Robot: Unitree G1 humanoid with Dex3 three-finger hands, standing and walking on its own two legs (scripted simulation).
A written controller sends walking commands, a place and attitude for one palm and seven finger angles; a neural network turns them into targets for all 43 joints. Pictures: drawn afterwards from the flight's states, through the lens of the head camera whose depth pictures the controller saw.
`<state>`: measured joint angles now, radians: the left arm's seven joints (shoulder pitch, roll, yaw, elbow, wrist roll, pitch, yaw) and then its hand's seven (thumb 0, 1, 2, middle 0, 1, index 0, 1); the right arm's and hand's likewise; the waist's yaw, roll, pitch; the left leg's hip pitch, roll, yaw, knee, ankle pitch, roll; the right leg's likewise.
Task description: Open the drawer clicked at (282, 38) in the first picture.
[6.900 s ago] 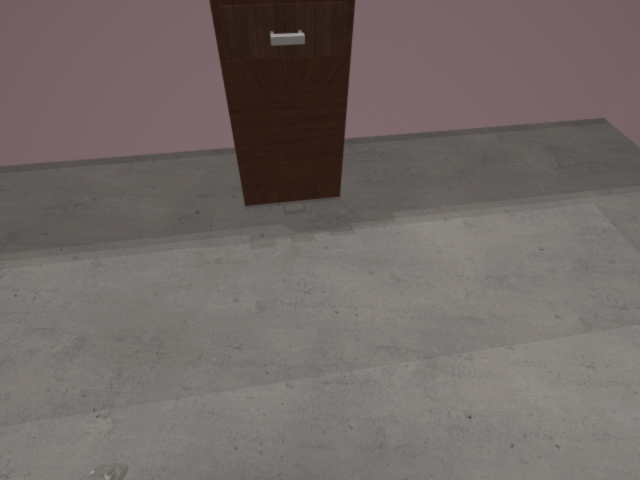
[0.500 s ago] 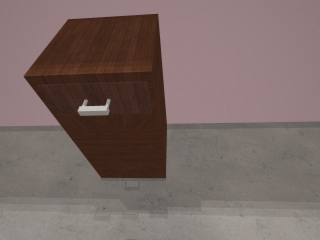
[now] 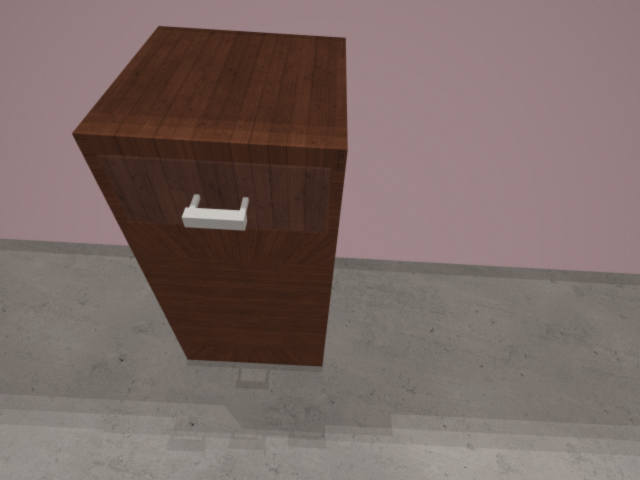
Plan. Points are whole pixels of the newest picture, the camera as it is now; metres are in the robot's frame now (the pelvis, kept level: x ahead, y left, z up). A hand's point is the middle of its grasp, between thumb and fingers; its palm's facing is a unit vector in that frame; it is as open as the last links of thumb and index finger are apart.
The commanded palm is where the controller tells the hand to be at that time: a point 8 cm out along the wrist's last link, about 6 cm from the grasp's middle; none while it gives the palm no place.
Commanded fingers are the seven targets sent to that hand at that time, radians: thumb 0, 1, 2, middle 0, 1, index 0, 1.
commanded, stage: come to a stop and stand still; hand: left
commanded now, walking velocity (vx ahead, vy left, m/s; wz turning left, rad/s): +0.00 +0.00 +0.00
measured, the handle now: (217, 210) +0.54 +0.24 -0.03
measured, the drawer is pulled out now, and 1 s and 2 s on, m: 0.00 0.00 0.00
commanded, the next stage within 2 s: look again from close up in 0.46 s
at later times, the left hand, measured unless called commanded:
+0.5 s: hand out of the picture +0.03 +0.17 -0.18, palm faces +0.02 -0.98 -0.19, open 7.3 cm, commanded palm none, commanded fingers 0.00 0.90 0.90 -0.20 -0.30 -0.20 -0.30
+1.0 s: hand out of the picture +0.02 +0.17 -0.18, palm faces +0.01 -0.98 -0.21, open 7.3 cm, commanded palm none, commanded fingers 0.00 0.90 0.90 -0.20 -0.30 -0.20 -0.30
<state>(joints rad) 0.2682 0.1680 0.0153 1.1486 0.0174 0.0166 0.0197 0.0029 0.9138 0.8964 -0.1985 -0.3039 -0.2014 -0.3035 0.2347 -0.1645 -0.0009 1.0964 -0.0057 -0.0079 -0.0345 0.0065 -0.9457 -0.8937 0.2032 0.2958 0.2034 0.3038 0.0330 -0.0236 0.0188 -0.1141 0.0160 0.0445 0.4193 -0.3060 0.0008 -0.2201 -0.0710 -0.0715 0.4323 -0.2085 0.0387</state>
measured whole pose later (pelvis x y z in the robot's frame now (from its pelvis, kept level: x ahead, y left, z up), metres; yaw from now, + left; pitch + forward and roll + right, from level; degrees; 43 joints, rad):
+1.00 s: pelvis +0.01 -0.01 -0.01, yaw -1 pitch -1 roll +0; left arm 0.27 0.16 0.00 1.11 0.01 0.00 0.02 0.00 0.91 0.90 -0.20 -0.30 -0.20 -0.30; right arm 0.29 -0.17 0.01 1.07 -0.01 -0.02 -0.03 0.01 -0.92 -0.89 0.20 0.30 0.20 0.30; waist 0.00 0.02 0.03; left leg -0.11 0.03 0.06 0.50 -0.37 -0.01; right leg -0.24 -0.06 -0.06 0.54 -0.28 0.02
